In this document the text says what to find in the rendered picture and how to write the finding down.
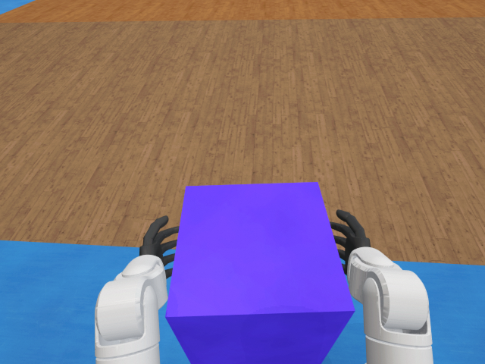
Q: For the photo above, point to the carton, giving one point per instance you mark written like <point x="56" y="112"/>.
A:
<point x="257" y="277"/>

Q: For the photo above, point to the robot right forearm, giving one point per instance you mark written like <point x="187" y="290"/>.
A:
<point x="395" y="309"/>

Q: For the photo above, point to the right robot hand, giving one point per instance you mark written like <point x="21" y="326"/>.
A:
<point x="354" y="232"/>

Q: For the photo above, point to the robot left forearm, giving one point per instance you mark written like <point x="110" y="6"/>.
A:
<point x="126" y="314"/>

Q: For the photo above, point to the left robot hand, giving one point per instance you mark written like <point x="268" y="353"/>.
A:
<point x="152" y="242"/>

